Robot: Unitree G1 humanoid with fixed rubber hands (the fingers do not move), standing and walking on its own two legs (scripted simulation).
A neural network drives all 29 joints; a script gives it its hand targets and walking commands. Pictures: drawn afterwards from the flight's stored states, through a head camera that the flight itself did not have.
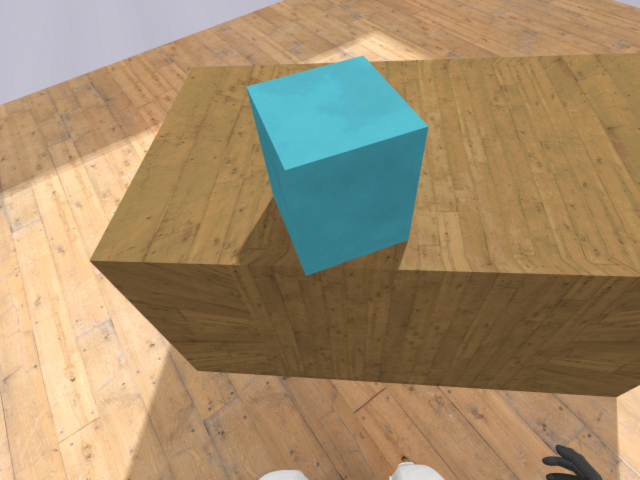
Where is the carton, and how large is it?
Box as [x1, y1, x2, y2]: [247, 56, 427, 275]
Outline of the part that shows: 363,56 355,57 247,86 273,195 306,275 408,239 427,126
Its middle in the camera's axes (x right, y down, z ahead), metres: +0.03 -0.11 +0.66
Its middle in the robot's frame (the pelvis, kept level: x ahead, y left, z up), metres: +0.58 +0.01 +0.02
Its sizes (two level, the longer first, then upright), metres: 0.210 0.200 0.250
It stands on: a pedestal, 0.63 m high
